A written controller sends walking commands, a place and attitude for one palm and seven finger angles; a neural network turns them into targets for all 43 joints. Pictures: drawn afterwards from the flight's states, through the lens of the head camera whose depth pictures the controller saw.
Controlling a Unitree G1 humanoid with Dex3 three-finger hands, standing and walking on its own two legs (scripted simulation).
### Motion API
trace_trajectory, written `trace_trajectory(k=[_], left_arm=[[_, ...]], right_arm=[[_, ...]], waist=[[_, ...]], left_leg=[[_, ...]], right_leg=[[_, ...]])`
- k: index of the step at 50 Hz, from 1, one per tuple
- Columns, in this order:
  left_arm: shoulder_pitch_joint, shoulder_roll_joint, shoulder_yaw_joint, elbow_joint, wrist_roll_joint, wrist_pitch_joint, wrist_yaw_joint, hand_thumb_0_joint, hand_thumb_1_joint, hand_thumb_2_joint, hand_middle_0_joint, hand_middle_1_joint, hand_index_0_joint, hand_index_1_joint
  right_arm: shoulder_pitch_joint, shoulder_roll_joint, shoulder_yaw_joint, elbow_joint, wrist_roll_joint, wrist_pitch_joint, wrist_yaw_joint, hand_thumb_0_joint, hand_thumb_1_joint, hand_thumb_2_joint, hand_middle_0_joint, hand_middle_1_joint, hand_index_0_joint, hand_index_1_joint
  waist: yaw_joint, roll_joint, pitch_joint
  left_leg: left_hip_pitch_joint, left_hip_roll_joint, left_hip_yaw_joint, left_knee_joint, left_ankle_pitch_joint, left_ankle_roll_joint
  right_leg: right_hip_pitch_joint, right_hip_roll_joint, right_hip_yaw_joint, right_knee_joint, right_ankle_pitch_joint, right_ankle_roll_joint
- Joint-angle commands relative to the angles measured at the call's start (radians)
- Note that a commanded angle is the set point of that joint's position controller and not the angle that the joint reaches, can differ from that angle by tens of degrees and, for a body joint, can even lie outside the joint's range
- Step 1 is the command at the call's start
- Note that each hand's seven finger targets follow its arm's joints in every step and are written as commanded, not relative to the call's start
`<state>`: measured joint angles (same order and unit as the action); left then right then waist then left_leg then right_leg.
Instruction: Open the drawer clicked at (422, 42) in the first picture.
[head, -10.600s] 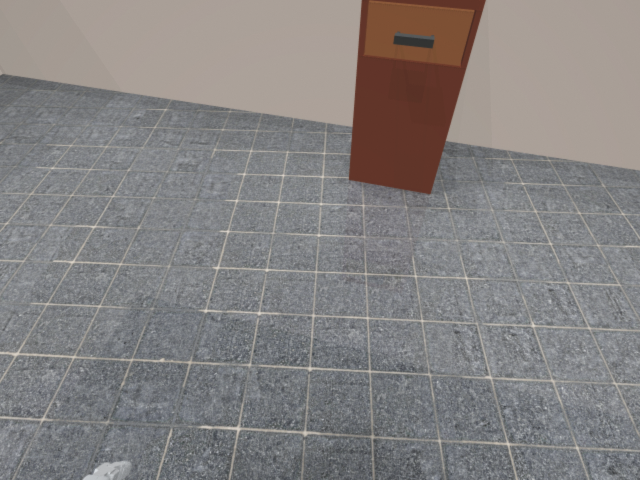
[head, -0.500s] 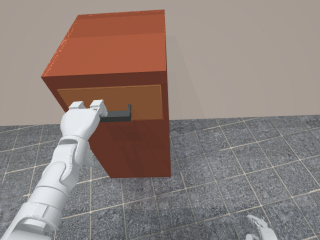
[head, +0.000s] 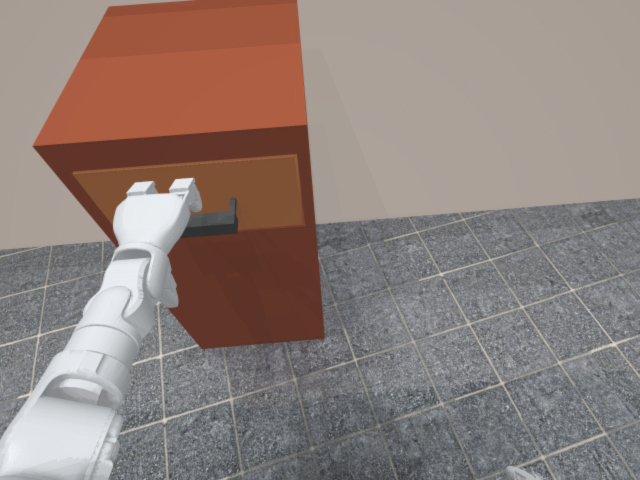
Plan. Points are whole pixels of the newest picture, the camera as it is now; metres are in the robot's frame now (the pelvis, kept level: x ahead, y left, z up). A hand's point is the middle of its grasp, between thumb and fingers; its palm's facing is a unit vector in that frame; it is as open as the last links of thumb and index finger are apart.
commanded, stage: move the hooked fingers above the handle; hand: left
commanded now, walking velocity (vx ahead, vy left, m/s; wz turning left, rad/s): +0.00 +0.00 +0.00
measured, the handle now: (198, 215) +0.53 +0.24 -0.05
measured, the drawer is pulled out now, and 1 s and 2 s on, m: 0.00 0.00 0.00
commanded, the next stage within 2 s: lower the fingers behind the handle in 1.32 s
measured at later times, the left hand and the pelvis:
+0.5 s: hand (186, 221) +0.47 +0.23 +0.01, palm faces -0.06 -0.02 -1.00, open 13.8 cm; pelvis +0.00 +0.01 -0.01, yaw -1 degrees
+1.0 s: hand (183, 223) +0.47 +0.23 +0.01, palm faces -0.04 -0.02 -1.00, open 13.8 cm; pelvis +0.00 +0.02 -0.01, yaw -1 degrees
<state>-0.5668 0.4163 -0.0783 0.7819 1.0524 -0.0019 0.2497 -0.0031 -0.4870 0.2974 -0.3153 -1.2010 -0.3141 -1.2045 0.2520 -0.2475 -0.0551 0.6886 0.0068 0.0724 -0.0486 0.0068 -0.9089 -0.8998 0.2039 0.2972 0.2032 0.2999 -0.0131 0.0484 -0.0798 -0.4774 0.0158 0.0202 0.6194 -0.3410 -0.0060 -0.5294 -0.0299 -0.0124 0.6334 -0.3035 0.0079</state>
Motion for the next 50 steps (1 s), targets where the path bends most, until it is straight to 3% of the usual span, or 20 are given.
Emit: trace_trajectory(k=[1,5,7,10,12,16,20,22,25,26,27,30,33,35,39,41,43,46,47,50], left_arm=[[-0.445,0.262,0.115,-0.144,0.016,-0.042,0.053,0.000,-0.500,0.300,-0.300,-1.200,-0.300,-1.200],[-0.479,0.213,0.085,-0.067,0.019,-0.050,0.076,0.000,-0.500,0.300,-0.300,-1.200,-0.300,-1.200],[-0.504,0.273,0.128,-0.054,0.030,-0.049,0.096,0.000,-0.500,0.300,-0.300,-1.200,-0.300,-1.200],[-0.549,0.243,0.104,-0.028,0.034,-0.040,0.111,0.000,-0.500,0.300,-0.300,-1.200,-0.300,-1.200],[-0.546,0.286,0.136,0.006,0.035,-0.034,0.120,0.000,-0.500,0.300,-0.300,-1.200,-0.300,-1.200],[-0.602,0.286,0.126,0.024,0.037,-0.032,0.128,0.000,-0.500,0.300,-0.300,-1.200,-0.300,-1.200],[-0.612,0.286,0.129,0.074,0.038,-0.032,0.129,0.000,-0.500,0.300,-0.300,-1.200,-0.300,-1.200],[-0.617,0.276,0.116,0.086,0.040,-0.032,0.128,0.000,-0.500,0.300,-0.300,-1.200,-0.300,-1.200],[-0.651,0.295,0.123,0.127,0.038,-0.029,0.131,0.000,-0.500,0.300,-0.300,-1.200,-0.300,-1.200],[-0.686,0.322,0.133,0.106,0.047,-0.034,0.134,0.000,-0.500,0.300,-0.300,-1.200,-0.300,-1.200],[-0.671,0.300,0.122,0.112,0.049,-0.034,0.136,0.000,-0.500,0.300,-0.300,-1.200,-0.300,-1.200],[-0.645,0.320,0.153,0.093,0.044,-0.039,0.138,0.000,-0.500,0.300,-0.300,-1.200,-0.300,-1.200],[-0.609,0.285,0.133,0.096,0.039,-0.031,0.140,0.000,-0.500,0.300,-0.300,-1.200,-0.300,-1.200],[-0.596,0.304,0.152,0.084,0.038,-0.026,0.140,0.000,-0.500,0.300,-0.300,-1.200,-0.300,-1.200],[-0.611,0.264,0.113,0.071,0.038,-0.020,0.141,0.000,-0.500,0.300,-0.300,-1.200,-0.300,-1.200],[-0.645,0.300,0.133,0.046,0.037,-0.029,0.142,0.000,-0.500,0.300,-0.300,-1.200,-0.300,-1.200],[-0.655,0.258,0.102,0.023,0.042,-0.036,0.147,0.000,-0.500,0.300,-0.300,-1.200,-0.300,-1.200],[-0.656,0.262,0.105,0.062,0.036,-0.032,0.151,0.000,-0.500,0.300,-0.300,-1.200,-0.300,-1.200],[-0.657,0.232,0.079,0.068,0.036,-0.028,0.151,0.000,-0.500,0.300,-0.300,-1.200,-0.300,-1.200],[-0.676,0.254,0.094,0.080,0.037,-0.019,0.152,0.000,-0.500,0.300,-0.300,-1.200,-0.300,-1.200]], right_arm=[[0.080,-0.137,-0.055,-0.092,-0.004,-0.031,-0.005,0.000,-0.900,-0.900,0.200,0.300,0.200,0.300],[0.107,-0.138,-0.060,-0.076,-0.007,-0.028,0.008,0.000,-0.900,-0.900,0.200,0.300,0.200,0.300],[0.124,-0.144,-0.064,-0.067,-0.011,-0.027,0.012,0.000,-0.900,-0.900,0.200,0.300,0.200,0.300],[0.139,-0.144,-0.068,-0.060,-0.016,-0.023,0.020,0.000,-0.900,-0.900,0.200,0.300,0.200,0.300],[0.151,-0.151,-0.068,-0.054,-0.017,-0.020,0.021,0.000,-0.900,-0.900,0.200,0.300,0.200,0.300],[0.173,-0.156,-0.069,-0.042,-0.021,-0.016,0.025,0.000,-0.900,-0.900,0.200,0.300,0.200,0.300],[0.192,-0.162,-0.072,-0.026,-0.027,-0.013,0.030,0.000,-0.900,-0.900,0.200,0.300,0.200,0.300],[0.204,-0.162,-0.072,-0.022,-0.028,-0.012,0.033,0.000,-0.900,-0.900,0.200,0.300,0.200,0.300],[0.212,-0.172,-0.068,-0.012,-0.031,-0.010,0.033,0.000,-0.900,-0.900,0.200,0.300,0.200,0.300],[0.221,-0.174,-0.068,-0.012,-0.031,-0.010,0.033,0.000,-0.900,-0.900,0.200,0.300,0.200,0.300],[0.224,-0.171,-0.071,-0.013,-0.034,-0.010,0.035,0.000,-0.900,-0.900,0.200,0.300,0.200,0.300],[0.228,-0.172,-0.073,-0.013,-0.041,-0.004,0.043,0.000,-0.900,-0.900,0.200,0.300,0.200,0.300],[0.228,-0.170,-0.075,-0.015,-0.039,0.000,0.048,0.000,-0.900,-0.900,0.200,0.300,0.200,0.300],[0.224,-0.173,-0.073,-0.017,-0.040,0.005,0.049,0.000,-0.900,-0.900,0.200,0.300,0.200,0.300],[0.217,-0.169,-0.074,-0.018,-0.032,0.006,0.048,0.000,-0.900,-0.900,0.200,0.300,0.200,0.300],[0.216,-0.173,-0.072,-0.019,-0.033,0.008,0.043,0.000,-0.900,-0.900,0.200,0.300,0.200,0.300],[0.211,-0.164,-0.075,-0.020,-0.034,0.005,0.041,0.000,-0.900,-0.900,0.200,0.300,0.200,0.300],[0.209,-0.166,-0.069,-0.012,-0.033,0.005,0.041,0.000,-0.900,-0.900,0.200,0.300,0.200,0.300],[0.205,-0.162,-0.070,-0.014,-0.031,0.004,0.041,0.000,-0.900,-0.900,0.200,0.300,0.200,0.300],[0.200,-0.167,-0.065,-0.015,-0.031,0.003,0.039,0.000,-0.900,-0.900,0.200,0.300,0.200,0.300]], waist=[[-0.020,-0.046,-0.391],[-0.049,-0.060,-0.363],[-0.040,-0.037,-0.402],[-0.059,-0.021,-0.421],[-0.054,-0.037,-0.442],[-0.069,-0.004,-0.458],[-0.082,-0.031,-0.467],[-0.081,0.003,-0.466],[-0.102,-0.038,-0.440],[-0.100,-0.012,-0.460],[-0.096,0.011,-0.490],[-0.080,0.037,-0.529],[-0.080,0.019,-0.506],[-0.069,0.021,-0.513],[-0.087,0.002,-0.461],[-0.087,0.003,-0.478],[-0.091,0.037,-0.486],[-0.098,0.013,-0.443],[-0.103,0.022,-0.435],[-0.100,0.009,-0.447]], left_leg=[[0.088,-0.056,0.027,-0.016,0.360,0.045],[0.057,-0.053,0.024,0.002,0.365,0.043],[0.052,-0.052,0.026,0.011,0.369,0.045],[0.050,-0.051,0.025,0.027,0.400,0.043],[0.035,-0.050,0.027,0.031,0.380,0.045],[0.031,-0.047,0.024,0.041,0.394,0.044],[0.022,-0.041,0.017,0.057,0.418,0.045],[0.022,-0.039,0.017,0.059,0.417,0.041],[-0.017,-0.039,0.017,0.067,0.383,0.046],[-0.014,-0.037,0.012,0.069,0.386,0.044],[0.007,-0.037,0.012,0.075,0.408,0.042],[0.035,-0.029,0.006,0.092,0.483,0.036],[0.031,-0.023,0.009,0.088,0.486,0.035],[0.035,-0.021,0.006,0.086,0.515,0.035],[0.037,-0.020,0.005,0.071,0.457,0.036],[0.039,-0.022,0.001,0.065,0.435,0.038],[0.072,-0.021,-0.001,0.067,0.450,0.035],[0.059,-0.022,-0.005,0.062,0.419,0.036],[0.061,-0.024,-0.004,0.061,0.410,0.035],[0.050,-0.027,-0.006,0.060,0.405,0.034]], right_leg=[[0.217,0.050,-0.013,-0.027,0.354,-0.042],[0.166,0.055,-0.021,-0.017,0.358,-0.041],[0.169,0.056,-0.014,-0.005,0.364,-0.041],[0.150,0.058,-0.017,0.005,0.382,-0.042],[0.159,0.060,-0.013,0.009,0.373,-0.039],[0.138,0.060,-0.012,0.016,0.377,-0.039],[0.121,0.065,-0.017,0.024,0.386,-0.039],[0.100,0.066,-0.018,0.030,0.376,-0.040],[0.085,0.067,-0.015,0.028,0.362,-0.037],[0.079,0.064,-0.015,0.037,0.357,-0.037],[0.071,0.068,-0.015,0.043,0.362,-0.039],[0.072,0.069,-0.020,0.058,0.389,-0.042],[0.066,0.071,-0.026,0.054,0.387,-0.038],[0.080,0.070,-0.026,0.056,0.401,-0.040],[0.060,0.072,-0.030,0.035,0.356,-0.038],[0.071,0.069,-0.025,0.033,0.345,-0.038],[0.053,0.070,-0.029,0.032,0.338,-0.040],[0.037,0.071,-0.032,0.024,0.313,-0.040],[0.028,0.072,-0.032,0.022,0.307,-0.041],[0.042,0.071,-0.032,0.025,0.307,-0.043]])
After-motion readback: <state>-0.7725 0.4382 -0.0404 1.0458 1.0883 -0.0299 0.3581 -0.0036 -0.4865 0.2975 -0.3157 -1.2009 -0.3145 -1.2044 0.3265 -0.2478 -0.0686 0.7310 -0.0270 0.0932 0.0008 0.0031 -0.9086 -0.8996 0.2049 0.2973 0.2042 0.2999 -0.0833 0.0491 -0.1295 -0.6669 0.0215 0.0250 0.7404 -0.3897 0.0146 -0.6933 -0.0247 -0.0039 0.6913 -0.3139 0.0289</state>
